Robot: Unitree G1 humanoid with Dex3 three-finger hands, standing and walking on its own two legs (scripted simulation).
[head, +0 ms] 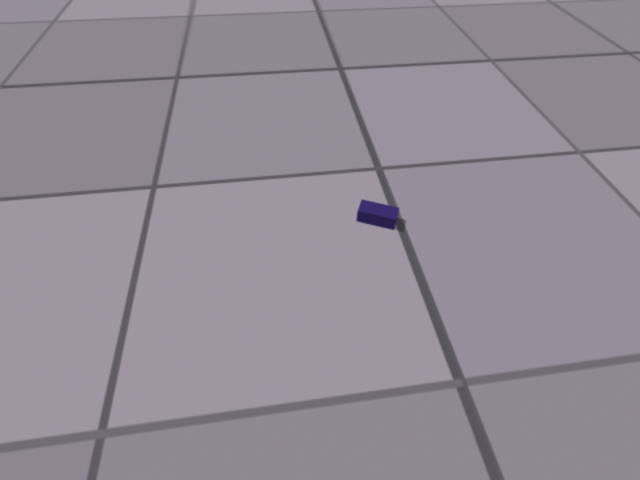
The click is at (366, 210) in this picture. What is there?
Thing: lying carton
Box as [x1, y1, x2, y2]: [357, 200, 398, 229]
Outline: 361,200 357,213 358,221 393,229 398,211 397,207
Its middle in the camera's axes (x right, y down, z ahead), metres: +0.26 -0.11 +1.72
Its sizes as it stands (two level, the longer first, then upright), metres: 0.172 0.078 0.066
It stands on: the floor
